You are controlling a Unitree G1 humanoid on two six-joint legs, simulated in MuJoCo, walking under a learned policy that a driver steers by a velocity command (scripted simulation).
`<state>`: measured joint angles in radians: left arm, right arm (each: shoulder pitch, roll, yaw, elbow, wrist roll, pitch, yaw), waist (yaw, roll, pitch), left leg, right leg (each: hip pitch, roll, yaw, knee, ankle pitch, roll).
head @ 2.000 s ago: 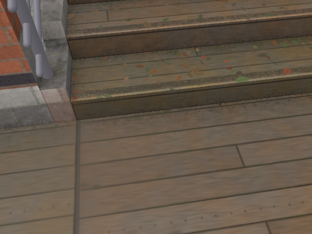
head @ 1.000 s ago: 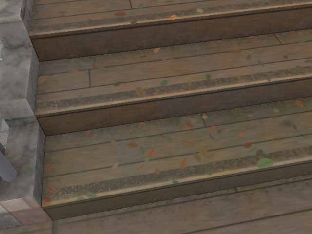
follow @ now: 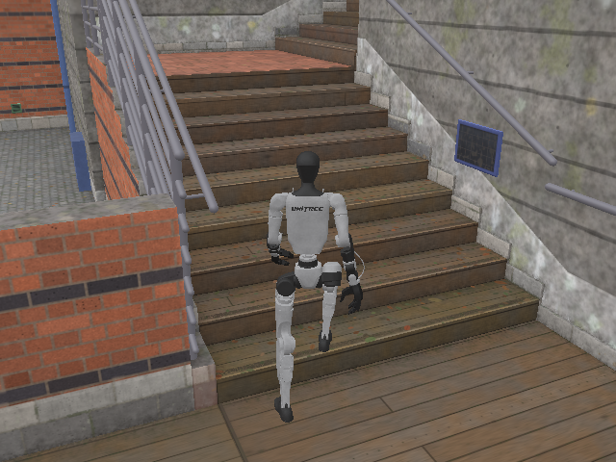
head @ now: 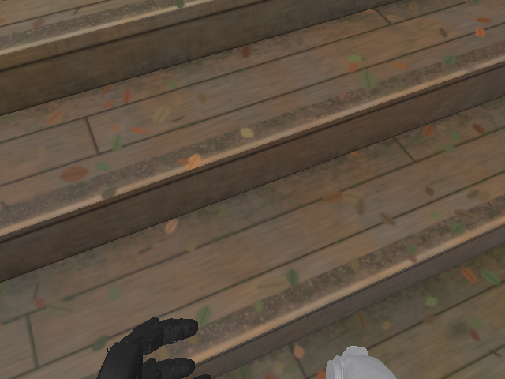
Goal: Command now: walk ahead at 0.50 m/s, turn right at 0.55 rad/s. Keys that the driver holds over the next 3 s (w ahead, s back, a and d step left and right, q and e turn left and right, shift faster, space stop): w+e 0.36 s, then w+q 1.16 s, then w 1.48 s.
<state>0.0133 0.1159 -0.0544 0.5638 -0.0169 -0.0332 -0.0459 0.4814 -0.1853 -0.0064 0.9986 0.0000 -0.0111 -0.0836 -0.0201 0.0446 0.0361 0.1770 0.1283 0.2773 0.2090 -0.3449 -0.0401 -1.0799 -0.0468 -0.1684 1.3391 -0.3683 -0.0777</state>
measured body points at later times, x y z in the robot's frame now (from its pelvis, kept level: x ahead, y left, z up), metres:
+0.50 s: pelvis +0.31 -0.04 +0.16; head +0.31 -0.09 +0.60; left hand +0.34 +0.18 +0.02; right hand +0.48 -0.24 +0.07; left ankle +0.49 +0.03 -0.32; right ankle +0.19 -0.08 -0.58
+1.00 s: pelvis +0.62 -0.07 +0.31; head +0.63 -0.03 +0.76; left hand +0.86 +0.07 +0.23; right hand +0.55 -0.26 +0.18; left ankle +0.55 -0.02 -0.43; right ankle +0.77 -0.25 -0.29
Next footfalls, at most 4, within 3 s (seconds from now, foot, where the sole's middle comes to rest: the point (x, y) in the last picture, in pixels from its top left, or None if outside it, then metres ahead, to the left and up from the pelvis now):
0.02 right None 0.23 -0.09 -0.62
0.60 left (275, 262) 0.59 -0.03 -0.47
1.28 right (346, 63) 1.07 -0.22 -0.32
1.86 left None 1.27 0.06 -0.17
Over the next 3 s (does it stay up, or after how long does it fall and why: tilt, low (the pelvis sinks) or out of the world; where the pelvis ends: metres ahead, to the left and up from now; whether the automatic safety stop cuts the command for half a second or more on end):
stays up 1.79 0.14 0.78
